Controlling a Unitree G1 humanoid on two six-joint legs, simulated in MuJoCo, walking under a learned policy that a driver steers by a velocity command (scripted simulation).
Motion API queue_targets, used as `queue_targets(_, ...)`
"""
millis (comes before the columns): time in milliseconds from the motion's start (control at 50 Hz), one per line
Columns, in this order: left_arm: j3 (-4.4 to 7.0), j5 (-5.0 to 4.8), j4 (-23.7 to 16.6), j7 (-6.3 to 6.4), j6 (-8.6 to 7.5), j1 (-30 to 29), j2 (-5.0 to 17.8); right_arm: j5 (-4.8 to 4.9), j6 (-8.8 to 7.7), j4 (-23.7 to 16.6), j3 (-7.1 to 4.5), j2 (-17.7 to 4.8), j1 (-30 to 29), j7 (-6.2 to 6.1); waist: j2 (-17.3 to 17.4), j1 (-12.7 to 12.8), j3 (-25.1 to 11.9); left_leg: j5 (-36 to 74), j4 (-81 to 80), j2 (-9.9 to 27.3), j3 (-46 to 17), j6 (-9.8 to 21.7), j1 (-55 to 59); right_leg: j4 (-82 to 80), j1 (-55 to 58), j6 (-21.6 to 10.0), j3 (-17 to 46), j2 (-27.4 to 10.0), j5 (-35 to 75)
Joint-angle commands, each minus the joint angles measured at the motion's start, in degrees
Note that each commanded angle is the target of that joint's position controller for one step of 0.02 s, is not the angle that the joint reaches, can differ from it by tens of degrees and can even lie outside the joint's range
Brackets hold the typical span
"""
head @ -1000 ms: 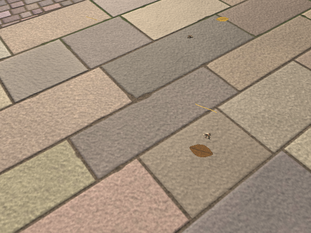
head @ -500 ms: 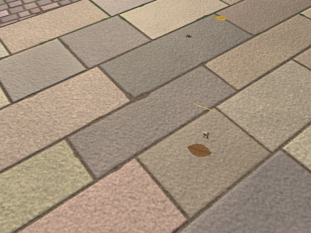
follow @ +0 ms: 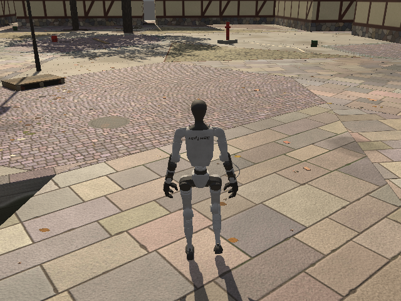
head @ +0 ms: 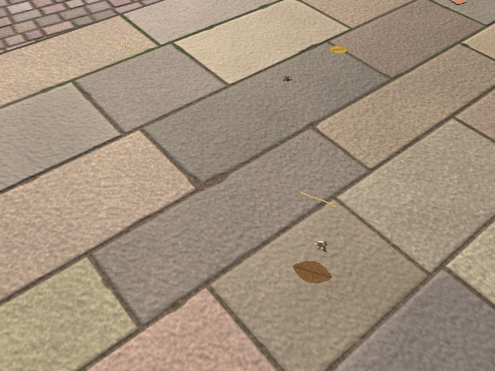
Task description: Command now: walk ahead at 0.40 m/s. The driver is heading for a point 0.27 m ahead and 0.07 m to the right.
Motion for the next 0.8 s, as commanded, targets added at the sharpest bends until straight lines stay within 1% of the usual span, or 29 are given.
queue_targets(20,1.78,0.49,-4.44,-0.51,-1.06,-2.50,4.56,-0.73,-0.24,-1.75,0.55,-4.28,2.13,0.00,6.10,0.57,5.12,3.41,-19.83,14.68,-18.12,7.15,7.73,-0.81,-17.21,-1.11,1.72,-6.20,7.51)
queue_targets(60,1.82,0.77,-5.00,-0.89,-0.21,-4.33,3.28,-0.71,0.13,-1.23,0.67,-5.20,4.87,-0.73,5.24,0.62,5.57,10.35,-20.74,13.53,-13.99,7.52,7.74,-4.50,-18.27,0.78,-0.28,-6.43,9.65)
queue_targets(100,1.52,0.90,-7.04,-0.90,0.25,-9.23,2.23,-0.97,0.40,-1.46,0.42,-7.26,5.81,-1.54,4.53,0.14,6.52,14.15,-21.69,14.02,-11.64,8.06,8.11,-10.48,-21.43,2.49,-0.97,-6.62,12.79)
queue_targets(160,0.54,1.33,-9.94,-1.19,-0.04,-17.05,0.76,-1.43,1.32,-2.56,0.59,-7.99,4.92,-2.33,4.98,-0.94,7.58,27.83,-20.21,11.39,-5.50,6.70,3.35,-25.09,-15.40,3.59,-4.05,-4.04,19.05)
queue_targets(180,0.38,1.40,-10.42,-1.42,-0.08,-18.86,0.76,-1.34,1.57,-2.41,0.52,-8.40,6.03,-2.44,5.67,-1.59,6.97,30.76,-19.24,10.83,-4.18,6.39,2.66,-28.05,-12.33,3.73,-5.47,-2.58,20.76)
queue_targets(220,0.36,1.26,-11.16,-1.89,0.11,-20.53,1.44,-0.74,2.02,-1.60,0.36,-8.77,8.05,-2.48,6.63,-1.72,5.70,34.02,-16.80,11.93,-3.87,6.09,4.53,-31.49,-8.95,3.03,-5.34,-1.27,22.46)
queue_targets(260,0.80,1.28,-11.25,-2.25,0.15,-19.34,3.20,-0.30,2.38,-1.54,0.15,-8.81,6.73,-2.65,7.63,0.36,4.20,38.31,-13.00,13.47,-4.11,4.77,8.23,-34.48,-6.66,1.12,-3.56,-0.62,22.42)
queue_targets(280,1.42,1.61,-10.48,-2.32,0.01,-16.44,4.88,-0.29,2.54,-1.84,-0.07,-9.21,5.39,-2.77,8.08,2.31,2.14,41.95,-9.63,13.75,-4.39,3.82,9.99,-35.52,-3.37,0.00,-3.38,0.38,21.81)
queue_targets(300,2.24,2.02,-8.62,-2.30,-0.20,-11.00,6.39,-0.19,2.79,-2.23,-0.20,-9.35,3.71,-2.84,7.80,5.41,-0.98,45.17,-3.80,12.78,-3.88,2.66,10.70,-37.58,2.94,-1.23,-4.07,1.89,23.47)
queue_targets(320,3.18,2.44,-6.43,-2.12,-0.35,-5.08,8.38,-0.33,2.99,-2.38,-0.02,-8.77,4.02,-2.68,5.84,8.06,-4.69,43.65,5.08,9.77,-2.63,0.78,9.56,-40.42,11.37,-2.32,-4.53,2.24,30.11)
queue_targets(340,3.78,3.49,-5.15,-1.70,-0.26,0.62,12.06,-1.66,2.95,-3.28,0.64,-7.13,6.47,-2.54,-1.20,8.26,-11.82,23.44,19.50,5.91,-0.98,-1.63,-0.37,-36.33,26.39,-4.80,4.80,-7.45,53.42)
queue_targets(360,3.16,4.19,-4.91,-1.84,0.21,0.60,13.42,-1.54,2.71,-1.43,2.86,0.86,17.27,-1.92,-15.13,2.63,-22.26,-22.40,40.35,-2.55,-2.97,-4.72,-14.10,-37.40,40.98,-17.07,24.35,-22.93,65.34)
queue_targets(380,2.25,3.22,-5.28,-2.27,0.51,0.01,9.30,-0.22,2.48,0.02,1.78,-3.28,16.54,-1.56,-8.58,4.17,-25.33,-23.54,46.15,-1.44,-12.05,-4.89,-13.17,-42.81,35.62,-16.99,28.50,-20.90,52.81)
queue_targets(400,1.74,2.25,-6.35,-2.23,0.55,-6.74,8.07,1.00,2.67,-2.10,1.07,-5.75,9.89,-1.61,-5.75,3.15,-15.63,-21.05,47.07,1.15,-9.67,-4.87,-17.58,-45.27,27.45,-14.28,21.36,-18.51,42.08)
queue_targets(420,1.00,2.22,-7.20,-2.04,0.63,-11.94,6.17,0.71,3.19,-3.21,0.93,-5.81,5.43,-2.30,-0.92,2.11,-10.11,-16.91,44.46,3.65,-8.07,-5.00,-17.90,-47.83,19.56,-11.63,17.08,-15.94,34.53)
queue_targets(440,0.34,2.75,-7.46,-1.93,0.54,-14.80,4.64,0.11,4.04,-3.39,0.41,-6.13,3.38,-3.06,0.35,1.13,-6.58,-13.98,40.95,5.32,-8.02,-5.15,-15.83,-50.03,12.07,-10.45,13.64,-14.37,30.89)
queue_targets(460,0.29,3.51,-7.01,-1.91,0.52,-16.00,4.66,-0.28,4.96,-3.46,0.30,-5.55,3.93,-3.49,-1.45,-0.40,-5.22,-11.83,36.69,6.59,-8.16,-4.98,-11.17,-51.57,6.19,-9.25,10.74,-12.49,28.10)
queue_targets(500,0.25,4.41,-6.18,-1.79,0.65,-16.33,4.62,-0.55,6.05,-3.01,0.50,-3.63,5.16,-4.14,-3.59,-1.75,-4.61,-11.42,27.84,6.01,-6.52,-4.74,-6.19,-52.98,1.42,-8.90,6.97,-9.99,25.92)
queue_targets(520,0.29,4.60,-5.93,-1.52,0.72,-15.91,4.89,-0.65,6.34,-3.04,0.57,-3.35,4.76,-4.50,-4.07,-1.72,-4.90,-11.68,23.64,5.70,-6.05,-4.81,-5.17,-53.33,0.96,-9.34,6.51,-9.78,24.42)
queue_targets(540,0.37,4.43,-5.82,-1.18,0.89,-15.60,5.34,-0.84,6.65,-3.27,0.64,-3.38,3.72,-4.70,-4.21,-1.35,-5.55,-10.54,19.90,5.63,-5.88,-4.78,-4.29,-53.79,1.16,-9.63,6.81,-9.93,20.51)
queue_targets(580,0.55,3.61,-5.78,-0.54,1.58,-15.73,6.34,-1.00,7.32,-3.40,0.36,-4.42,2.14,-4.61,-4.24,-0.93,-6.25,-4.08,14.31,5.34,-5.21,-4.55,-1.41,-55.72,0.08,-9.15,7.80,-10.08,6.56)
queue_targets(620,0.47,2.70,-5.61,-0.03,2.45,-16.90,6.39,-1.42,7.60,-2.95,0.17,-4.40,1.81,-4.13,-4.26,-2.00,-3.83,2.88,7.97,4.26,-3.52,-3.58,3.06,-57.01,-4.42,-6.77,7.21,-8.79,-7.15)
queue_targets(660,-0.10,2.48,-4.15,0.16,2.95,-14.49,4.53,-2.45,7.54,-2.94,0.21,-4.41,1.20,-3.80,-2.47,-1.99,-0.31,4.17,1.87,5.02,-4.19,-1.78,4.43,-56.88,-6.73,-2.63,6.18,-6.48,-15.04)
queue_targets(680,-0.16,2.57,-3.73,0.16,3.11,-13.29,4.31,-2.53,7.32,-3.47,0.26,-5.49,0.69,-3.89,-0.30,-1.01,1.96,2.11,-2.82,7.58,-6.96,-0.44,2.35,-54.46,-6.03,-0.63,5.10,-4.82,-13.92)
queue_targets(700,0.25,2.45,-3.70,0.42,3.45,-10.74,4.51,-1.58,7.00,-2.93,-0.62,-9.24,-0.84,-4.00,6.60,2.24,4.08,-7.86,-4.22,7.46,-7.59,1.02,-5.41,-52.71,-1.89,0.76,0.97,-1.12,-9.10)
queue_targets(720,0.20,2.86,-3.43,0.77,3.58,-11.41,4.73,-1.20,6.30,-2.93,-0.36,-7.24,-1.99,-3.85,7.98,1.80,4.63,-12.59,-7.04,7.00,-7.92,0.59,-11.17,-49.32,4.47,1.32,-0.38,-0.20,-3.82)
queue_targets(740,0.24,2.88,-3.37,0.91,3.62,-11.10,4.43,-1.42,5.59,-2.84,0.00,-5.71,-2.92,-3.80,8.90,2.50,3.75,-12.38,-8.58,7.12,-8.04,-0.56,-12.79,-47.37,8.08,0.99,-0.69,-0.13,0.26)
queue_targets(780,0.23,3.14,-2.48,1.07,3.75,-9.87,4.09,-1.27,4.54,-2.98,-0.06,-5.25,-4.52,-3.65,8.31,3.08,2.37,-7.54,-8.29,6.67,-7.62,-2.18,-11.74,-45.64,10.50,0.25,-1.26,-0.10,4.94)
queue_targets(800,0.22,3.16,-2.09,0.97,3.73,-9.73,4.06,-1.17,4.17,-2.79,0.08,-4.65,-3.80,-3.63,6.42,2.71,1.55,-4.85,-7.59,6.45,-7.23,-2.37,-9.99,-45.47,10.23,-0.17,-1.09,-0.37,6.21)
